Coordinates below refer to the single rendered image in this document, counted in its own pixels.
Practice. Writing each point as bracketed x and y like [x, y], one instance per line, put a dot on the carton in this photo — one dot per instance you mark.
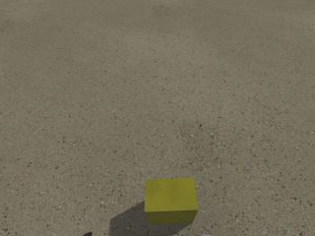
[170, 201]

